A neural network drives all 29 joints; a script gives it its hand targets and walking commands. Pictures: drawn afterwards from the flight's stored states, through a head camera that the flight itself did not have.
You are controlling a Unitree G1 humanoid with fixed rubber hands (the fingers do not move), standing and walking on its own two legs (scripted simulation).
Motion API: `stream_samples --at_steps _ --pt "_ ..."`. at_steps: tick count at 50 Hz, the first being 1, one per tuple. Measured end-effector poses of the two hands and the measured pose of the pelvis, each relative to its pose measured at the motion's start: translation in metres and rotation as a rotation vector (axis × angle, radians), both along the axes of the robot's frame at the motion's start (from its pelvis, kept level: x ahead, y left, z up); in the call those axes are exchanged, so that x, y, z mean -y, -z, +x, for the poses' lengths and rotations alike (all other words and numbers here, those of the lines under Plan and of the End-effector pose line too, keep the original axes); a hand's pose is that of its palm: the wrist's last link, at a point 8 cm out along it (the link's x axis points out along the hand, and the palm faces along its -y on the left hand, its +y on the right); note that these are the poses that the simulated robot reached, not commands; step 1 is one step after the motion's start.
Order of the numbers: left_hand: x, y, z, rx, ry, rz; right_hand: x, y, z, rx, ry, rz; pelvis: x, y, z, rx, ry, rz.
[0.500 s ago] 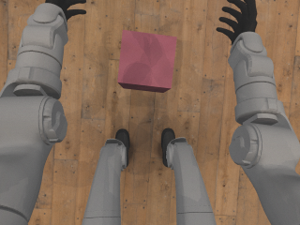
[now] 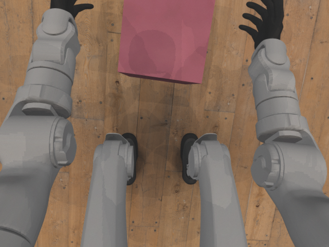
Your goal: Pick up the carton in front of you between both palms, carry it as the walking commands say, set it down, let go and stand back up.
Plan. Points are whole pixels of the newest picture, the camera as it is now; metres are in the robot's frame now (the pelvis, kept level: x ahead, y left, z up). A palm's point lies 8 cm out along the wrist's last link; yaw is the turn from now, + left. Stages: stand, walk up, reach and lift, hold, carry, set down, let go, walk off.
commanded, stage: reach and lift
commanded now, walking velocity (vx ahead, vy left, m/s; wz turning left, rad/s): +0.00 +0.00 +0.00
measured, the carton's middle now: (163, 45) +0.52 +0.00 -0.38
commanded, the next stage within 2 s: none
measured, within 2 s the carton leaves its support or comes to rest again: leaves its support in 1.30 s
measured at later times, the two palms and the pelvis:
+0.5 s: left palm (95, 31) +0.54 +0.19 -0.32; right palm (230, 50) +0.51 -0.18 -0.32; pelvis -0.04 +0.00 -0.13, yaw +0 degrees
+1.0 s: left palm (107, 28) +0.54 +0.15 -0.31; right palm (221, 47) +0.51 -0.15 -0.31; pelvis -0.04 +0.00 -0.13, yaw -1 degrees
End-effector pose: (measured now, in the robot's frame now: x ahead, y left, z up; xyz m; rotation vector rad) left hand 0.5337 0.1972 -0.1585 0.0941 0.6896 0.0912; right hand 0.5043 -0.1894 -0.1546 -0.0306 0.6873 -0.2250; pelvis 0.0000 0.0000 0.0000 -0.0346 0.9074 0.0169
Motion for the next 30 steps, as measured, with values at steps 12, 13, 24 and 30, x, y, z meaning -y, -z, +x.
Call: stream_samples --at_steps 12,13,24,30 --pt "0.008 0.083 0.002 -0.013 -0.005 -0.012 -0.003 0.085 -0.001 -0.021 0.005 0.019 0.001 0.09 -0.035 0.169 0.005 -0.001" --pt "0.009 0.089 0.002 -0.019 -0.004 -0.014 -0.004 0.091 -0.001 -0.027 0.003 0.021 0.001 0.095 -0.036 0.18 0.006 -0.001" --pt "0.012 0.157 0.004 -0.043 0.009 -0.017 -0.009 0.16 0.001 -0.063 -0.012 0.018 0.0 0.132 -0.038 0.261 0.002 -0.001" --pt "0.019 0.161 0.013 -0.019 0.04 -0.016 -0.007 0.163 0.007 -0.043 0.001 0.018 -0.001 0.139 -0.031 0.284 0.003 -0.006"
